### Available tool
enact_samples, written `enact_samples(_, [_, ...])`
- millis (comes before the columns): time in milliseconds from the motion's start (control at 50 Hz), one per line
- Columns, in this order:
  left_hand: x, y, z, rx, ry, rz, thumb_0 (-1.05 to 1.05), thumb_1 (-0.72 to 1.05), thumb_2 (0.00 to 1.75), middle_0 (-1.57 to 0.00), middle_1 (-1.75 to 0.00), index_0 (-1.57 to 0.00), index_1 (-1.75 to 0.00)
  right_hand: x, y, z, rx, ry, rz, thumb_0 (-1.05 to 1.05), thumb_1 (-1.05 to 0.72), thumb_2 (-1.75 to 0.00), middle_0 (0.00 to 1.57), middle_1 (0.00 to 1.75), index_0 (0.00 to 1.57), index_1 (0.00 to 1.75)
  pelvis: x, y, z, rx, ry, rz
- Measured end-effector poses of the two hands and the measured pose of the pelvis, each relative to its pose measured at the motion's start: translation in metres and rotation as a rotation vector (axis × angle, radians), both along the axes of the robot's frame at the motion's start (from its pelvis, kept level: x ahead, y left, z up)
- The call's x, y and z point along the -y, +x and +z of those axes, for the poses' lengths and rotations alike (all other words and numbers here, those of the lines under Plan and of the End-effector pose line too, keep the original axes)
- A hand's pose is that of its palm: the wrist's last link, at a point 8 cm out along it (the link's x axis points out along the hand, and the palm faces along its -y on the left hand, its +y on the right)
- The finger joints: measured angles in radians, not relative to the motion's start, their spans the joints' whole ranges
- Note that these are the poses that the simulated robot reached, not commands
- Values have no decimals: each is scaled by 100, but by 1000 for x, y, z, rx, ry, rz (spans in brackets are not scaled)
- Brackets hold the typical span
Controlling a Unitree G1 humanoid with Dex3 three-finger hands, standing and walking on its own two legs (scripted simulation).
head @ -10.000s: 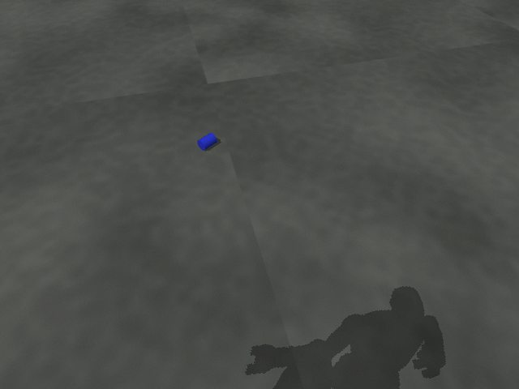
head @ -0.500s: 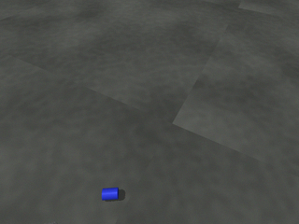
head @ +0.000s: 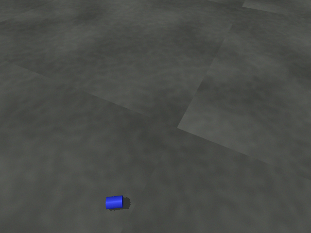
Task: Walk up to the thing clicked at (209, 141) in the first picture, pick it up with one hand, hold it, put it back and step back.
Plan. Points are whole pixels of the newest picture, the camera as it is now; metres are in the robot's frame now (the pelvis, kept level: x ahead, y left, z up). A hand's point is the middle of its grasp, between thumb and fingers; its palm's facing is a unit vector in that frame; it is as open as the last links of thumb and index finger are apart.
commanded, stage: walk up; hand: left
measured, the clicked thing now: (114, 202) +0.42 +0.26 -0.74
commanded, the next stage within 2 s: stand in 0.06 s
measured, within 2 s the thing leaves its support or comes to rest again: neither
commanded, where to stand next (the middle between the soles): +0.05 +0.00 m, yaw +4 degrees
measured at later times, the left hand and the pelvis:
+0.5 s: hand out of the picture +0.07 +0.28 -0.14, palm faces +0.01 -0.93 -0.36, open 7.4 cm; pelvis -0.02 +0.02 +0.01, yaw +1 degrees
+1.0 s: hand out of the picture +0.03 +0.29 -0.15, palm faces +0.00 -0.94 -0.34, open 7.4 cm; pelvis -0.02 +0.04 +0.01, yaw +2 degrees
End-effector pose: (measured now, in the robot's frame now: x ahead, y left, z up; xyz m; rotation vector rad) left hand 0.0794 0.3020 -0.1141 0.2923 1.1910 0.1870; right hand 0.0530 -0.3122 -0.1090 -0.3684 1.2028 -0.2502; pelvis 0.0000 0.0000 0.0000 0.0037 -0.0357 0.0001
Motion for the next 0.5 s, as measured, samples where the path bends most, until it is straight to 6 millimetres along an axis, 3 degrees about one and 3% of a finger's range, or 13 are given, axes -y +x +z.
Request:
enact_samples(120, [2, 2, 2, 7, 1, -1, 0, 90, 90, -20, -30, -20, -30, -3, 2, -1, -7, 13, -1, 1, -90, -90, 20, 30, 20, 30, -2, -1, 2, 3, -5, 4])
enact_samples(280, [-2, 1, 9, 22, 20, -5, 0, 90, 90, -21, -30, -20, -30, -26, 9, -7, -14, 73, 21, 1, -90, -90, 20, 30, 20, 30, -10, -6, 7, 9, -6, 16])
enact_samples(500, [-20, -22, 10, -4, 38, 23, 0, 90, 90, -21, -30, -20, -30, -45, 3, -8, -25, 97, 40, 1, -90, -90, 20, 30, 20, 30, -20, -15, 9, 11, -4, 23])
